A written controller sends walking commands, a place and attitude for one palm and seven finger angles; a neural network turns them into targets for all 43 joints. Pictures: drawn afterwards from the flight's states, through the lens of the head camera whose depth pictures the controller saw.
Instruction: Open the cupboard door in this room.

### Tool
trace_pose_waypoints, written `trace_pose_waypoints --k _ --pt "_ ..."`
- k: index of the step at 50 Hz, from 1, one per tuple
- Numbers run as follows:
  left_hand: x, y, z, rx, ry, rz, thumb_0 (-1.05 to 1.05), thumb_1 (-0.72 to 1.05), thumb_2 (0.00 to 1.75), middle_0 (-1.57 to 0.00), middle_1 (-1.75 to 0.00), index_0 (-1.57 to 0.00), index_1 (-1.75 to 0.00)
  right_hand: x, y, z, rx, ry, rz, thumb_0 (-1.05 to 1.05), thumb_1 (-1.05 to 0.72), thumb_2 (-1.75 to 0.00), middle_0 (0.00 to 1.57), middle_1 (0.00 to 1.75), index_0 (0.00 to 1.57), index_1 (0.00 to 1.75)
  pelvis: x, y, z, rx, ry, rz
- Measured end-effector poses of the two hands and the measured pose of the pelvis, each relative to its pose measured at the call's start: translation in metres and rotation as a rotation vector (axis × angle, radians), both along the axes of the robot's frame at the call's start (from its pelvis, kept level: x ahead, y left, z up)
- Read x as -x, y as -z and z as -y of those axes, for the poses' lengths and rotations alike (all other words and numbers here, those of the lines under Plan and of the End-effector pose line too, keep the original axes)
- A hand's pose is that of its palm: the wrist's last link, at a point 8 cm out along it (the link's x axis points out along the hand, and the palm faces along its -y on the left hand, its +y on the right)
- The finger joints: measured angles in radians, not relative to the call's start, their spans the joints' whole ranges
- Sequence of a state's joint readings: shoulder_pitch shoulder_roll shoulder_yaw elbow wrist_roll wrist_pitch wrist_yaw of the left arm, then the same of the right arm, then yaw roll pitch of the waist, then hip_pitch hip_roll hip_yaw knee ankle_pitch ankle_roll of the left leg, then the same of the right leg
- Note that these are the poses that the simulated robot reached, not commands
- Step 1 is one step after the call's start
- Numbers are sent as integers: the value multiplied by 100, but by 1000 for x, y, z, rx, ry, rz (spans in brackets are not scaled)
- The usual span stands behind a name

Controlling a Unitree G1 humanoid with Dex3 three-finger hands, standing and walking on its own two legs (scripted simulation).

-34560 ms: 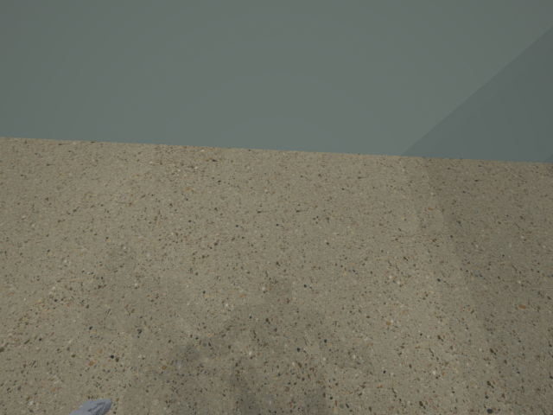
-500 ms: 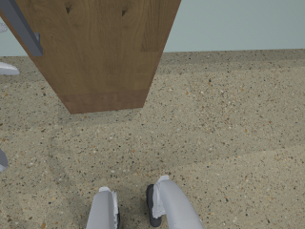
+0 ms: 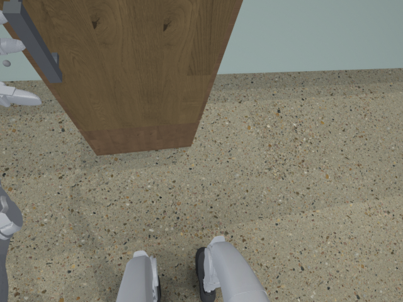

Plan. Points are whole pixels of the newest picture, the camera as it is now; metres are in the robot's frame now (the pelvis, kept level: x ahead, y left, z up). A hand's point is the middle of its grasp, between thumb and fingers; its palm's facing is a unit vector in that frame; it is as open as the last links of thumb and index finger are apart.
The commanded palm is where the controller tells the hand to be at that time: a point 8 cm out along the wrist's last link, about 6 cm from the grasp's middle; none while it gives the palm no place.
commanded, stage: slide the fingers in behind the handle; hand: left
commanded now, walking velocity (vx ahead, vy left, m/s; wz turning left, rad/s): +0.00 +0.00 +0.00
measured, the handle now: (38, 39) +0.57 +0.24 +0.06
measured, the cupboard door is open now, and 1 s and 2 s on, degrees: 0 0 0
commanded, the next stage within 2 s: close the thumb around the handle in 1.38 s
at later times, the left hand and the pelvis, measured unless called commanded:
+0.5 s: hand (34, 64) +0.52 +0.24 +0.05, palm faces +0.07 -1.00 -0.03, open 13.9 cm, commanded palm +0.51 +0.26 +0.05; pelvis +0.00 -0.01 +0.00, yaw +1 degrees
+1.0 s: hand (56, 63) +0.53 +0.21 +0.05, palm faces +0.07 -1.00 -0.03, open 13.9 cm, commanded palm +0.51 +0.23 +0.05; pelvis +0.00 -0.02 +0.00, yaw +1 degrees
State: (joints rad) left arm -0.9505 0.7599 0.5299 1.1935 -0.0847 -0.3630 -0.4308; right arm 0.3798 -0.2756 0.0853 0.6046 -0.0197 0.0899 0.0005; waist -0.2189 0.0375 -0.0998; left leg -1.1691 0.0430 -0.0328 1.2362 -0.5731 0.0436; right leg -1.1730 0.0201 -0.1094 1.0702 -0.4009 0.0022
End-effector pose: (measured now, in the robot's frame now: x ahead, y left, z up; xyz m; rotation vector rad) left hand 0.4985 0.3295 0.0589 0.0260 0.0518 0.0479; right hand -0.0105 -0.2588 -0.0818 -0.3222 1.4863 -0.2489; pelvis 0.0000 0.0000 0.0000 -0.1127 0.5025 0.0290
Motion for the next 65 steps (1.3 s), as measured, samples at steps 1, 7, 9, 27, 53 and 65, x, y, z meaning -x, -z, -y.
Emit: trace_pose_waypoints --k 1,7,9,27,53,65 --pt "0 0 1 5 -6 1 -2 -49 30 -30 -120 -30 -120 -1 0 1 1 -2 2 0 -90 -90 21 30 20 30 0 0 0 -1 -1 1" --pt "3 0 6 -10 -23 5 -2 -49 30 -30 -120 -28 -121 -8 1 4 0 -17 7 0 -90 -90 21 30 20 30 -1 -1 2 -4 -7 3" --pt "3 1 11 -15 -8 4 -2 -49 30 -30 -120 -28 -121 -10 1 5 -2 -22 6 0 -90 -90 21 30 20 30 -2 -2 2 -5 -10 6" --pt "-1 3 39 -7 -30 3 -2 -49 30 -30 -120 -31 -123 -12 9 10 -26 -16 34 0 -91 -90 21 30 20 30 0 0 11 -20 -5 12" --pt "-3 3 71 -8 -32 7 -2 -49 30 -30 -120 -30 -123 -4 11 14 -41 -12 38 0 -91 -90 21 30 20 30 3 0 15 -33 -5 18" --pt "-4 4 70 -6 -22 14 -2 -49 30 -30 -120 -31 -123 -6 12 13 -40 -16 35 0 -91 -90 21 30 20 30 2 0 14 -31 -6 15"
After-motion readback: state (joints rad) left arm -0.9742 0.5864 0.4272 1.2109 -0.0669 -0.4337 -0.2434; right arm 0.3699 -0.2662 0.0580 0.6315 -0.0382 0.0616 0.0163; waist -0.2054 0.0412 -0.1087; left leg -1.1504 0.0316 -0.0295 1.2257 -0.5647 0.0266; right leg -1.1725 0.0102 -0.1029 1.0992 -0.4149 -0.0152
